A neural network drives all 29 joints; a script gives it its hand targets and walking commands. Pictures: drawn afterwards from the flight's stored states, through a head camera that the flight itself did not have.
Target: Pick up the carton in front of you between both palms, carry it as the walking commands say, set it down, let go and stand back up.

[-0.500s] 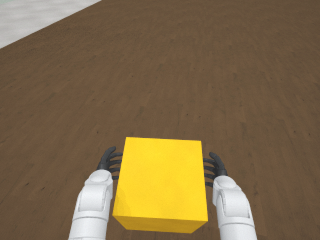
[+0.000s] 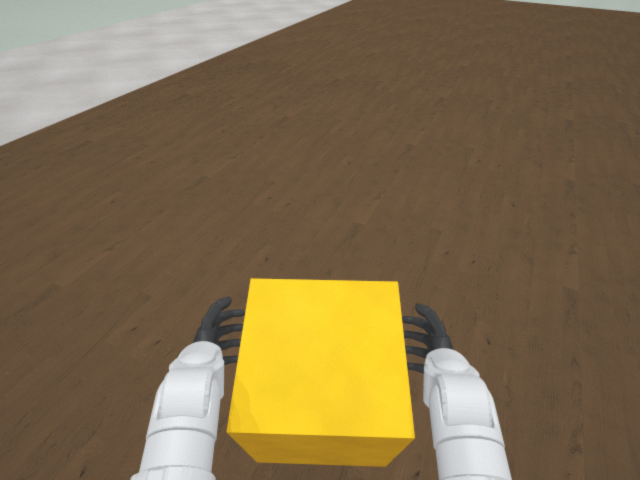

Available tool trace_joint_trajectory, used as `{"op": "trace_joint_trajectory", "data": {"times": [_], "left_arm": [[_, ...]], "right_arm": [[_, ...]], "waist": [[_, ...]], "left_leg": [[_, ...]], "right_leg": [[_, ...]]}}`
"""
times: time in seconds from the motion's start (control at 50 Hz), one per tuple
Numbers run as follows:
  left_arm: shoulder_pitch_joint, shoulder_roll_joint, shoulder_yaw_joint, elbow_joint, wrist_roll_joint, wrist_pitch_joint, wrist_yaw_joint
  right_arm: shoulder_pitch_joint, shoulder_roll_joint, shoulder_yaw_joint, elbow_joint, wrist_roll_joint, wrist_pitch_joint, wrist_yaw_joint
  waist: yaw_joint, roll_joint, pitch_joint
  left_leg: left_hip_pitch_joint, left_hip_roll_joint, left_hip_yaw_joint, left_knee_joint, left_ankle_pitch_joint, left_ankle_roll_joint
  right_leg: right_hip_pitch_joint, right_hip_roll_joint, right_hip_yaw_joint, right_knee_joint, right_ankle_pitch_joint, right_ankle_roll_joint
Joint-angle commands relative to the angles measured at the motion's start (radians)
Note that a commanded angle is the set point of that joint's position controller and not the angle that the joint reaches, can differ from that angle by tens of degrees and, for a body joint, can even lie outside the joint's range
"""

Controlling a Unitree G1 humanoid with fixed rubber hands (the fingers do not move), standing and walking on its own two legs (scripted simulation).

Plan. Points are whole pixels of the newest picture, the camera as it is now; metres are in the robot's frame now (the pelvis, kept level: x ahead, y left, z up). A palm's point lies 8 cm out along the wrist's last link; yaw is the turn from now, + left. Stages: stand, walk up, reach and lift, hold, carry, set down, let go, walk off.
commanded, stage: hold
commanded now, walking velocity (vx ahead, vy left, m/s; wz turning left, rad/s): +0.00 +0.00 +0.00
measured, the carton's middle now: (322, 378) +0.31 +0.01 -0.07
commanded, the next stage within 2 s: set down in 0.32 s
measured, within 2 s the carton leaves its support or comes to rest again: neither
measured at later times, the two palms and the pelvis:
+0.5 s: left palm (244, 345) +0.29 +0.11 +0.04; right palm (470, 351) +0.30 -0.19 +0.03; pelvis +0.00 -0.05 +0.00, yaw +3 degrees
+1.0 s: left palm (278, 382) +0.35 +0.08 -0.15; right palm (446, 393) +0.35 -0.21 -0.16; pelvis -0.03 -0.02 -0.07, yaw +2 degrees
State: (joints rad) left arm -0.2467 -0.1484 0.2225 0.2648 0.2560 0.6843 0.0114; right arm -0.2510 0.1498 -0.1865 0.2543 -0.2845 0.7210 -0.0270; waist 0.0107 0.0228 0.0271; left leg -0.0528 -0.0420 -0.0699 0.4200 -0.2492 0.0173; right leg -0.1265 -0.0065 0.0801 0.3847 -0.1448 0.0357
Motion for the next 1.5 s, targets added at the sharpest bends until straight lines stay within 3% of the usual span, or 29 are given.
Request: {"op": "trace_joint_trajectory", "data": {"times": [0.0,0.16,0.36,0.44,0.52,0.62,0.68,0.76,0.84,0.92,0.98,1.16,1.48], "left_arm": [[-0.501,-0.948,-0.549,0.004,-0.249,-0.025,-0.276],[-0.503,-0.959,-0.486,0.057,-0.218,-0.033,-0.292],[-0.566,-0.951,-0.442,0.089,-0.202,-0.04,-0.303],[-0.666,-0.935,-0.374,0.172,-0.162,-0.062,-0.308],[-0.758,-0.917,-0.243,0.311,-0.084,-0.107,-0.286],[-0.746,-0.843,-0.071,0.391,0.034,-0.196,-0.207],[-0.683,-0.792,-0.017,0.407,0.074,-0.282,-0.166],[-0.687,-0.842,-0.089,0.403,0.041,-0.432,-0.133],[-0.755,-0.927,-0.248,0.37,-0.033,-0.547,-0.107],[-0.832,-0.969,-0.413,0.279,-0.107,-0.584,-0.085],[-0.859,-0.968,-0.469,0.232,-0.129,-0.572,-0.074],[-0.976,-0.925,-0.379,0.316,-0.1,-0.479,-0.092],[-1.264,-0.862,-0.283,0.414,-0.148,-0.487,-0.053]], "right_arm": [[-0.449,0.948,0.495,-0.029,0.25,-0.051,0.257],[-0.536,0.981,0.526,-0.033,0.268,-0.045,0.281],[-0.584,0.996,0.501,0.01,0.273,-0.035,0.29],[-0.652,0.981,0.397,0.126,0.227,-0.053,0.289],[-0.738,0.909,0.228,0.278,0.131,-0.107,0.285],[-0.741,0.741,0.043,0.377,0.004,-0.207,0.267],[-0.711,0.648,0.007,0.397,-0.04,-0.298,0.265],[-0.739,0.657,0.089,0.389,-0.014,-0.444,0.281],[-0.798,0.704,0.22,0.369,0.05,-0.555,0.303],[-0.84,0.709,0.312,0.302,0.097,-0.589,0.317],[-0.852,0.694,0.33,0.278,0.112,-0.575,0.326],[-0.943,0.692,0.257,0.42,0.092,-0.477,0.356],[-1.198,0.643,0.256,0.45,0.153,-0.463,0.279]], "waist": [[-0.047,0.008,-0.194],[-0.002,-0.042,-0.224],[0.002,-0.064,-0.221],[-0.016,-0.053,-0.181],[-0.046,-0.03,-0.135],[-0.069,-0.005,-0.133],[-0.066,-0.013,-0.198],[-0.056,-0.013,-0.408],[-0.08,-0.025,-0.689],[-0.118,-0.027,-0.989],[-0.134,-0.018,-1.09],[-0.136,0.009,-0.946],[-0.159,-0.06,-1.148]], "left_leg": [[-0.128,-0.014,-0.032,-0.122,0.115,-0.031],[-0.183,-0.04,-0.014,-0.12,0.022,0.004],[-0.215,-0.05,-0.007,-0.094,-0.027,0.019],[-0.246,-0.047,-0.003,-0.066,-0.084,0.019],[-0.322,-0.048,-0.005,-0.023,-0.125,0.016],[-0.446,-0.064,0.005,0.05,-0.074,-0.003],[-0.522,-0.077,0.013,0.105,0.009,-0.02],[-0.588,-0.102,0.013,0.199,0.131,-0.05],[-0.681,-0.114,0.012,0.326,0.247,-0.077],[-0.752,-0.122,0.017,0.454,0.337,-0.087],[-0.812,-0.129,0.024,0.529,0.323,-0.092],[-1.161,-0.149,0.076,0.66,-0.061,-0.093],[-1.565,-0.205,0.147,0.998,-0.161,-0.087]], "right_leg": [[0.172,0.118,-0.033,-0.02,0.048,-0.044],[0.253,0.08,-0.007,-0.048,0.006,-0.021],[0.259,0.045,0.035,-0.063,-0.057,-0.002],[0.207,0.044,0.033,-0.051,-0.164,-0.009],[0.128,0.054,0.011,0.002,-0.205,-0.027],[0.006,0.08,-0.021,0.11,-0.073,-0.047],[-0.087,0.091,-0.037,0.185,0.071,-0.047],[-0.181,0.103,-0.045,0.302,0.226,-0.04],[-0.244,0.115,-0.052,0.437,0.368,-0.037],[-0.316,0.118,-0.064,0.565,0.465,-0.033],[-0.431,0.125,-0.081,0.627,0.416,-0.03],[-0.744,0.128,-0.101,0.736,0.057,-0.034],[-0.858,0.133,-0.086,1.007,0.02,0.007]]}}
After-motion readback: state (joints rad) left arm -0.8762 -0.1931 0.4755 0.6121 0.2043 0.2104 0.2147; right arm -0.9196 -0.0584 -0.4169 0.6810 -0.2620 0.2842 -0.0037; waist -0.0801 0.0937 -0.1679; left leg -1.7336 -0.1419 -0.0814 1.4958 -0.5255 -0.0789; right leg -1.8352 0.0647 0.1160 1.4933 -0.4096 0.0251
